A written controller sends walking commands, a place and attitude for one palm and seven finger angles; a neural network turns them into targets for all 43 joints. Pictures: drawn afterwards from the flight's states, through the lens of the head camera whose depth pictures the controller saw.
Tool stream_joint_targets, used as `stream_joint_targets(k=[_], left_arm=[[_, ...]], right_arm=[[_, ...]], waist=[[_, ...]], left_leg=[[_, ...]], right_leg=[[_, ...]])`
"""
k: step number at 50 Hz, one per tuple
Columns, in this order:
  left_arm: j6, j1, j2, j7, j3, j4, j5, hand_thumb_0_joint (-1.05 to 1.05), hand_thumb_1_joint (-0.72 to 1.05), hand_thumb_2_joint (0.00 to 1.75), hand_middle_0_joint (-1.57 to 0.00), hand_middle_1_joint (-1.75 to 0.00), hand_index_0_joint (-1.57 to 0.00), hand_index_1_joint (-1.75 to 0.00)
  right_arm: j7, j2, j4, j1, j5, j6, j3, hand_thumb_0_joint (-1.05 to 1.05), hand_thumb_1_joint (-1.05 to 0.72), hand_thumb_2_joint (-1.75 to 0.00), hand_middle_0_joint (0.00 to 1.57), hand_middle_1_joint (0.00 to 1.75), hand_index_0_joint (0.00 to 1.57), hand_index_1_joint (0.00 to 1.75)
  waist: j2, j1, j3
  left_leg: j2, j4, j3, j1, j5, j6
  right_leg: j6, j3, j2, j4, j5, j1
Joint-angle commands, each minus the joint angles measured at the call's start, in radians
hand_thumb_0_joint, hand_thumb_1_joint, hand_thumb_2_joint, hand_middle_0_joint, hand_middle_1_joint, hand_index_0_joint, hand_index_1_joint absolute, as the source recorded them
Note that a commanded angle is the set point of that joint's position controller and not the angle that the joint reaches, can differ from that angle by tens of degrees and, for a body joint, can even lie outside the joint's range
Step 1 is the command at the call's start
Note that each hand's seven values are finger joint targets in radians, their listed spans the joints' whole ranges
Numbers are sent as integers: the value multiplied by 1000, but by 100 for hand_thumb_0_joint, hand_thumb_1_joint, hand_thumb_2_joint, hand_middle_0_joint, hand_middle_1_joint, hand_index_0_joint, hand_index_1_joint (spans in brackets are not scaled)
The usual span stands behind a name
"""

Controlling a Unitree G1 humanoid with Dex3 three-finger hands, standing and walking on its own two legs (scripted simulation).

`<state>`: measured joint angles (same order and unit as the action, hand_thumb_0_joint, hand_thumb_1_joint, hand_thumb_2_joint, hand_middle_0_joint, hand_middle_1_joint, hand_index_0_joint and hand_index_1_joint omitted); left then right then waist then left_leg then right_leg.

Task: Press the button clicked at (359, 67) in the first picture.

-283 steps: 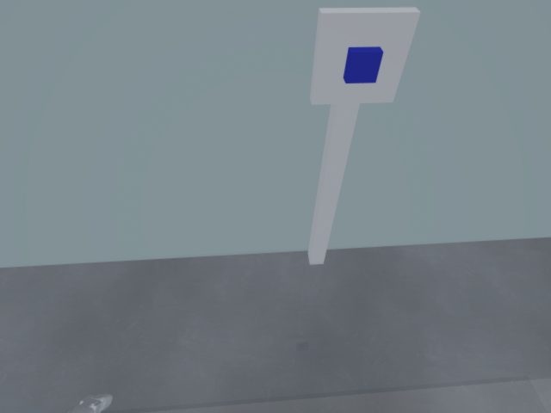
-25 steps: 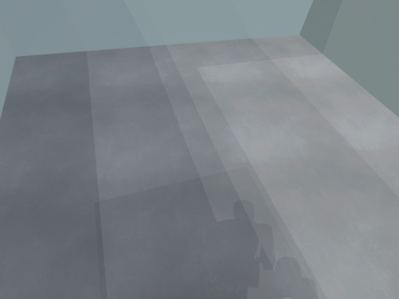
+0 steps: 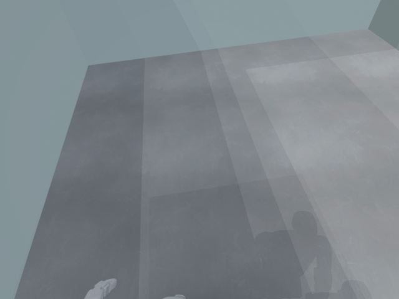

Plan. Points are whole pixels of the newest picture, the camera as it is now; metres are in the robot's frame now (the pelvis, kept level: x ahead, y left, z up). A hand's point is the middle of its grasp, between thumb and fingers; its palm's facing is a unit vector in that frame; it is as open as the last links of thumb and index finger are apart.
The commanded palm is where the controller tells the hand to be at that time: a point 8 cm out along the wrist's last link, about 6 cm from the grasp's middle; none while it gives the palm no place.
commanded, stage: turn to face it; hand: left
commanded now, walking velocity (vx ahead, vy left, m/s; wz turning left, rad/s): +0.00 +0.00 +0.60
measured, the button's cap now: out of the picture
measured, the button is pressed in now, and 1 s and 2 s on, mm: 0 0 0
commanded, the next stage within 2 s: none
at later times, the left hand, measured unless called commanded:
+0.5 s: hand out of the picture -0.11 +0.20 -0.18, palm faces +0.41 -0.87 -0.26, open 7.4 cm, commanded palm none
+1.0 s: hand out of the picture +0.00 +0.22 -0.13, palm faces +0.57 -0.76 -0.31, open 7.4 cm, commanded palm none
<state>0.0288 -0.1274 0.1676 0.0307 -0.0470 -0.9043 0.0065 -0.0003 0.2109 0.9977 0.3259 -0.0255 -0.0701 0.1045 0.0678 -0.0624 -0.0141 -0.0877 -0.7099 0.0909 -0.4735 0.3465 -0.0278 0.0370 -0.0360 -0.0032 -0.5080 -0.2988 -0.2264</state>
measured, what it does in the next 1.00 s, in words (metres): steps on the spot, turning left: left foot, then right foot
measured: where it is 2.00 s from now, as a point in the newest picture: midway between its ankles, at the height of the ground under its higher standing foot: outside the picture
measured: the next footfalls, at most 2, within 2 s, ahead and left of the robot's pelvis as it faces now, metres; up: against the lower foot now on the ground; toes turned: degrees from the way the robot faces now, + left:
left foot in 0.48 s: -0.03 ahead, +0.13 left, +0.00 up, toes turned +27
right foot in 0.92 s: +0.10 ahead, -0.09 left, +0.00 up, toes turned +32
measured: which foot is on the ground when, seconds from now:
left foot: up 0.00-0.46, down 0.48-0.92, up 0.94-1.00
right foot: down 0.00-0.48, up 0.50-0.90, down 0.92-1.00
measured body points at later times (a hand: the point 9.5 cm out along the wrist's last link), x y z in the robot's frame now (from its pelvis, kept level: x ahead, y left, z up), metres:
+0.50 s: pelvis -0.02 +0.01 -0.01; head +0.03 +0.04 +0.43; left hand -0.13 +0.25 -0.16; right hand +0.22 -0.18 -0.14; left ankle -0.07 +0.12 -0.74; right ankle -0.02 -0.10 -0.73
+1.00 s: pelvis +0.01 -0.03 +0.00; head +0.06 -0.04 +0.44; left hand -0.03 +0.26 -0.11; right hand +0.20 -0.21 -0.17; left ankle -0.09 +0.09 -0.69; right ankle +0.06 -0.11 -0.74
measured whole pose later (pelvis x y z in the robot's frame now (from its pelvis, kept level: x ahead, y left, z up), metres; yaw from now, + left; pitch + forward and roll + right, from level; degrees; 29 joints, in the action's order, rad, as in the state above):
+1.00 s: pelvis +0.01 -0.03 +0.00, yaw +38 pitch +0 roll +2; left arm 0.00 -0.12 0.18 0.02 -0.03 -0.83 0.01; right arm 0.01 0.27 0.93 0.24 -0.02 -0.07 0.10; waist 0.08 -0.04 -0.07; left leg -0.05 -0.92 0.09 -0.43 0.47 -0.05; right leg 0.02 -0.09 0.06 -0.60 -0.33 -0.27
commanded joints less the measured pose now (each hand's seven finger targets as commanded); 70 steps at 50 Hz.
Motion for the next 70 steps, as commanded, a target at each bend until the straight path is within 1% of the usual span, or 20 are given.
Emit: stream_joint_targets(k=[1,5,17,20,22,23,24,25,26,31,39,44,45,46,47,48,53,66,69,70], left_arm=[[-33,70,159,12,-35,99,1,0,90,90,-20,-30,-20,-30],[-50,-68,141,9,-27,61,3,0,90,90,-20,-30,-20,-30],[-35,-228,217,6,-45,13,26,0,90,90,-20,-30,-20,-30],[-28,-224,242,1,-53,7,26,0,90,90,-20,-30,-20,-30],[-26,-200,248,-3,-58,1,18,0,90,90,-20,-30,-20,-30],[-25,-194,237,-7,-57,13,9,0,90,90,-20,-30,-20,-30],[-25,-178,179,-17,-49,58,0,0,90,90,-20,-30,-20,-30],[-14,-121,163,-12,-32,89,8,0,90,90,-20,-30,-20,-30],[-3,-104,183,-8,-38,90,14,0,90,90,-20,-30,-20,-30],[5,-126,175,-21,-49,45,12,0,90,90,-20,-30,-20,-30],[-1,-16,153,-13,-42,111,7,0,90,90,-20,-30,-20,-30],[-25,-100,156,-9,-44,110,-4,0,90,90,-20,-30,-20,-30],[-38,-146,196,-6,-51,100,1,0,90,90,-20,-30,-20,-30],[-50,-166,305,5,-72,100,19,0,90,90,-20,-30,-20,-30],[-44,-161,351,8,-75,111,16,0,90,90,-20,-30,-20,-30],[-40,-124,293,10,-63,118,11,0,90,90,-20,-30,-20,-30],[-46,-19,188,3,-28,130,10,0,90,90,-20,-30,-20,-30],[-27,-162,253,4,-57,53,24,0,90,90,-20,-30,-20,-30],[-21,-153,257,-3,-63,41,16,0,90,90,-20,-30,-20,-30],[-18,-148,239,-7,-61,47,8,0,90,90,-20,-30,-20,-30]], right_arm=[[14,89,-66,9,-7,4,23,0,-90,-90,20,30,20,30],[19,86,-80,-26,0,7,14,0,-90,-90,20,30,20,30],[24,84,-165,-280,10,16,-25,0,-90,-90,20,30,20,30],[22,87,-176,-270,15,29,-33,0,-90,-90,20,30,20,30],[19,115,-168,-201,12,39,-25,0,-90,-90,20,30,20,30],[17,169,-150,-121,7,49,-10,0,-90,-90,20,30,20,30],[9,294,-141,-54,4,61,22,0,-90,-90,20,30,20,30],[4,342,-118,-3,22,51,30,0,-90,-90,20,30,20,30],[0,312,-114,-23,18,46,22,0,-90,-90,20,30,20,30],[-10,222,-170,-218,9,57,-6,0,-90,-90,20,30,20,30],[-3,228,-163,-146,0,51,13,0,-90,-90,20,30,20,30],[-2,222,-178,-178,5,45,23,0,-90,-90,20,30,20,30],[2,190,-181,-173,13,48,19,0,-90,-90,20,30,20,30],[8,107,-197,-131,21,51,4,0,-90,-90,20,30,20,30],[6,125,-216,-148,14,43,9,0,-90,-90,20,30,20,30],[6,150,-195,-148,6,31,16,0,-90,-90,20,30,20,30],[31,118,-117,-85,2,12,10,0,-90,-90,20,30,20,30],[31,88,-155,-229,14,26,-24,0,-90,-90,20,30,20,30],[26,116,-150,-153,10,41,-18,0,-90,-90,20,30,20,30],[25,173,-131,-69,8,51,-2,0,-90,-90,20,30,20,30]], waist=[[-228,-8,-89],[-228,30,-51],[-263,119,22],[-293,118,60],[-259,75,107],[-149,25,164],[164,-16,209],[214,-30,213],[102,-16,169],[97,65,17],[96,30,40],[90,82,93],[1,106,128],[-316,111,170],[-367,118,153],[-252,97,107],[-263,34,-14],[-283,112,37],[-231,66,84],[-98,14,140]], left_leg=[[91,-476,-39,-123,22,-37],[112,-517,-82,-174,-42,-65],[138,-152,-174,-45,91,-52],[116,11,-218,76,70,-24],[106,212,-231,222,-79,-9],[153,314,-170,421,-283,22],[432,310,178,654,-704,147],[544,286,254,649,-1042,255],[534,284,159,582,-934,266],[312,346,56,317,-613,164],[305,338,189,315,-503,196],[242,215,237,203,-528,142],[189,137,199,115,-379,86],[48,-88,21,-88,33,-4],[37,-314,-20,-123,288,-28],[72,-450,28,-105,226,-19],[118,-545,-61,-124,-4,-56],[136,-76,-198,42,82,-33],[112,186,-224,223,-87,-8],[163,296,-141,408,-265,21]], right_leg=[[41,152,311,312,48,-94],[36,19,283,197,411,80],[86,-37,377,90,616,221],[70,-77,387,35,648,208],[19,-144,365,-87,624,179],[-29,-174,340,-263,518,53],[-116,-187,191,-496,-99,-284],[-137,-86,144,-620,-387,-392],[-127,-36,169,-674,-340,-386],[-142,7,129,-654,-106,-310],[-145,20,78,-393,-145,-242],[-127,-4,25,1,33,38],[-114,47,95,148,144,186],[-27,299,380,213,283,361],[86,412,551,202,422,241],[107,318,492,201,346,145],[24,6,309,176,387,86],[77,-89,404,82,524,173],[14,-161,380,-73,497,125],[-34,-183,343,-253,385,3]])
